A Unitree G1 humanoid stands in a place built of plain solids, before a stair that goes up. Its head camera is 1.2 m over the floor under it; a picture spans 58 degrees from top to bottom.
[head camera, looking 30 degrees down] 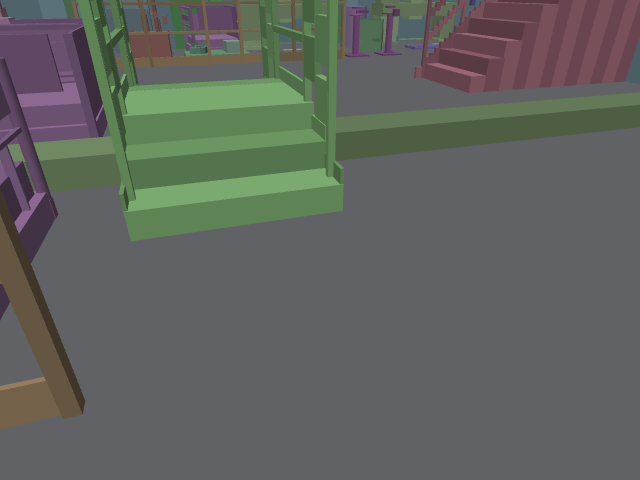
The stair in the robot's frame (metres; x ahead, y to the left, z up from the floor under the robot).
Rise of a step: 0.18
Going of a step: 0.30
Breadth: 1.25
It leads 18 degrees to the left of straight ahead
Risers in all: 3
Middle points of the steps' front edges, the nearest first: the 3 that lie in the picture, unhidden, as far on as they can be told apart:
2.25 0.45 0.18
2.54 0.54 0.36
2.82 0.63 0.54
